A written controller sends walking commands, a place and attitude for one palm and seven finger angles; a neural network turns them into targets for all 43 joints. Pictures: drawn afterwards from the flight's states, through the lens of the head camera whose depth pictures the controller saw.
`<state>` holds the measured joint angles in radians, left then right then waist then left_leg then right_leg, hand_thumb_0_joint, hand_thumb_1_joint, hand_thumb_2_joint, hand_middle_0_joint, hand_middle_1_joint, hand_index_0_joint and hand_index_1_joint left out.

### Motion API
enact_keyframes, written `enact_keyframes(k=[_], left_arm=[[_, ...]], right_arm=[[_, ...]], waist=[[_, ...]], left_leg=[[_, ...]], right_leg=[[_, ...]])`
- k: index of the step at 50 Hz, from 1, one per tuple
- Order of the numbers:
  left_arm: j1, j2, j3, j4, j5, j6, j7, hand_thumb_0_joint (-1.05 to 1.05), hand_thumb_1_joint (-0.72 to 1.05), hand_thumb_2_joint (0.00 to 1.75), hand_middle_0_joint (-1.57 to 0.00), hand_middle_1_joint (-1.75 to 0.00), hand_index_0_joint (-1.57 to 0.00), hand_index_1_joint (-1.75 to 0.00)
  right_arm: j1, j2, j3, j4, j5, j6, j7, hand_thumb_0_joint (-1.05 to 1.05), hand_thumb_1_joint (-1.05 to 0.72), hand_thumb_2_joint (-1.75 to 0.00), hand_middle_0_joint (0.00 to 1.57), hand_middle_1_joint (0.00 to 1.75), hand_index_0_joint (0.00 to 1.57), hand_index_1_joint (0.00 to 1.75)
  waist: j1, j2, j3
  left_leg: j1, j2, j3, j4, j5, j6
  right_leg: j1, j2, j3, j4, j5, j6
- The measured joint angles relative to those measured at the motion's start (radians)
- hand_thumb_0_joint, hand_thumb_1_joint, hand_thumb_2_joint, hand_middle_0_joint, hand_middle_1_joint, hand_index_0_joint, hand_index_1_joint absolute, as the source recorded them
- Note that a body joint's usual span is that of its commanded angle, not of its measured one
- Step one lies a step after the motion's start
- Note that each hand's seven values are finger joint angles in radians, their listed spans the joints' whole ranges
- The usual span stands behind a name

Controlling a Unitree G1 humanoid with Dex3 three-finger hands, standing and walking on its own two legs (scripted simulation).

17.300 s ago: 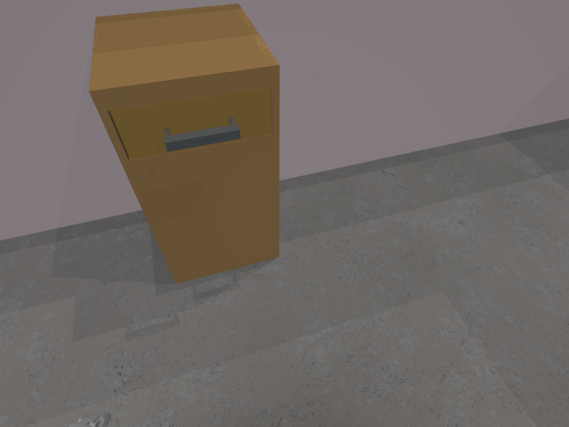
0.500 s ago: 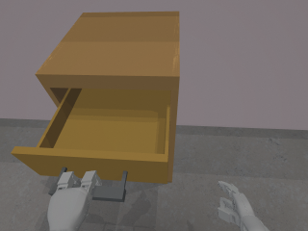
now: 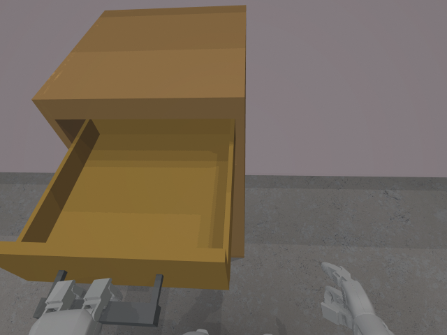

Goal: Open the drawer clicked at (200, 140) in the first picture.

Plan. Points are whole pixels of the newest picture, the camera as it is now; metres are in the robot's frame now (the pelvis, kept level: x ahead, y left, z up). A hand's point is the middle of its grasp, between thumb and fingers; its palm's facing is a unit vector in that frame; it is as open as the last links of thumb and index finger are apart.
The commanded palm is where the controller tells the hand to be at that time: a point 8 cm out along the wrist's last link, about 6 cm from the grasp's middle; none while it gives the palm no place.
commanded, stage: pull the drawer open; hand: left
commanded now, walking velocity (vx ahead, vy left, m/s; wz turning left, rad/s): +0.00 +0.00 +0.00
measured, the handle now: (103, 295) +0.18 +0.21 +0.02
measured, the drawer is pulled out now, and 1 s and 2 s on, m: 0.30 0.30 0.30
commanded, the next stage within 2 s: open the thumb to release the handle in 0.14 s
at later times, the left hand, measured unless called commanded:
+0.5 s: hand out of the picture +0.13 +0.24 +0.01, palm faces -0.03 -0.11 -0.99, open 7.5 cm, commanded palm +0.09 +0.23 +0.06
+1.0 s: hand (88, 330) +0.13 +0.23 +0.00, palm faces +0.01 -0.13 -0.99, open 13.7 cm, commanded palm +0.11 +0.22 +0.05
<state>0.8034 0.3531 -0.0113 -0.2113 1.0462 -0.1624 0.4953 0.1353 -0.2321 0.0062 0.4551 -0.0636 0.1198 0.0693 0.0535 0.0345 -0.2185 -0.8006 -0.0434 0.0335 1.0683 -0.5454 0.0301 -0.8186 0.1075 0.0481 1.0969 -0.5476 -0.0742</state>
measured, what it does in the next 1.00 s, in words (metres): stands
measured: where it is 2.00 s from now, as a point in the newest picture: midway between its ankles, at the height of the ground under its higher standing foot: outside the picture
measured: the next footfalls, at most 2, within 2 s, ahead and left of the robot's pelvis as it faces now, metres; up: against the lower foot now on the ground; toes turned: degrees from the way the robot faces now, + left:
none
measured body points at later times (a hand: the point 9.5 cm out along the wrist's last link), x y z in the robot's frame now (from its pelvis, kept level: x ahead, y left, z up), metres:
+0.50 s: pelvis +0.00 +0.00 +0.00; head +0.05 -0.03 +0.44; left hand +0.12 +0.24 +0.06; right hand +0.22 -0.20 -0.11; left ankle -0.02 +0.10 -0.66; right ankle -0.01 -0.08 -0.66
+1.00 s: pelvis -0.01 +0.01 +0.00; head +0.03 -0.01 +0.44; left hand +0.13 +0.23 +0.06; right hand +0.21 -0.19 -0.10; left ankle -0.02 +0.11 -0.66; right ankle -0.01 -0.08 -0.66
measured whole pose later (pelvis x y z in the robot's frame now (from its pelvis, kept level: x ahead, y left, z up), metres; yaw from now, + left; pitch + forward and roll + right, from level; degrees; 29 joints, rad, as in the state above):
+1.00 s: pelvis -0.01 +0.01 +0.00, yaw +2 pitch +16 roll +0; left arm 0.63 0.31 -0.09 -0.15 1.09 -0.10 0.53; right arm 0.16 -0.24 -0.01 0.46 -0.06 0.12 0.06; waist 0.08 0.06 -0.21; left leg -0.84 -0.07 -0.01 1.11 -0.54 0.05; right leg -0.83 0.08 0.01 1.11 -0.55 -0.06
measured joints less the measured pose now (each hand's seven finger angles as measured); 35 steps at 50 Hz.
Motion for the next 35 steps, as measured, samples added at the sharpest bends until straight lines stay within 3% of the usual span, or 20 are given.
enact_keyframes(k=[13,17,21,27,35], left_arm=[[-0.002,0.012,0.008,-0.003,0.012,-0.034,0.022,0.04,0.63,0.72,-0.23,-1.28,-0.34,-1.26],[-0.046,0.024,0.010,0.017,0.033,-0.054,0.044,0.02,0.61,0.74,-0.26,-1.30,-0.35,-1.28],[-0.090,0.013,0.022,0.039,0.016,-0.027,0.042,0.01,0.56,0.74,-0.30,-1.30,-0.37,-1.29],[-0.115,-0.014,0.006,0.057,-0.011,0.027,0.016,0.01,0.34,0.66,-0.31,-1.26,-0.37,-1.28],[-0.108,-0.020,-0.022,0.055,-0.001,0.050,0.001,0.00,-0.12,0.46,-0.28,-1.21,-0.35,-1.24]], right_arm=[[-0.015,0.006,-0.007,0.003,-0.003,0.015,-0.010,0.01,-0.91,-0.90,0.20,0.30,0.20,0.30],[-0.010,0.002,-0.017,0.012,-0.011,0.012,-0.020,0.01,-0.91,-0.90,0.20,0.30,0.20,0.30],[-0.011,0.002,-0.022,0.027,-0.007,0.019,-0.025,0.01,-0.91,-0.90,0.20,0.30,0.20,0.30],[0.003,0.004,-0.013,0.033,0.004,0.024,-0.030,0.01,-0.91,-0.90,0.20,0.30,0.20,0.30],[0.029,-0.009,-0.009,0.007,0.006,0.009,-0.020,0.01,-0.91,-0.90,0.20,0.30,0.20,0.30]], waist=[[0.010,0.001,0.002],[0.024,0.003,0.005],[0.031,0.010,0.010],[0.026,0.019,0.015],[0.015,0.019,0.016]], left_leg=[[-0.027,-0.004,-0.009,0.017,-0.007,0.001],[-0.054,-0.013,-0.023,0.034,-0.005,0.001],[-0.063,-0.018,-0.032,0.044,-0.004,0.001],[-0.029,-0.020,-0.036,0.015,0.010,0.003],[0.004,-0.018,-0.037,-0.015,0.025,0.007]], right_leg=[[-0.022,-0.004,-0.010,0.013,-0.008,0.000],[-0.042,-0.013,-0.026,0.026,-0.013,0.000],[-0.047,-0.018,-0.036,0.032,-0.014,0.000],[-0.010,-0.020,-0.037,0.001,0.000,0.003],[0.025,-0.020,-0.035,-0.035,0.018,0.007]])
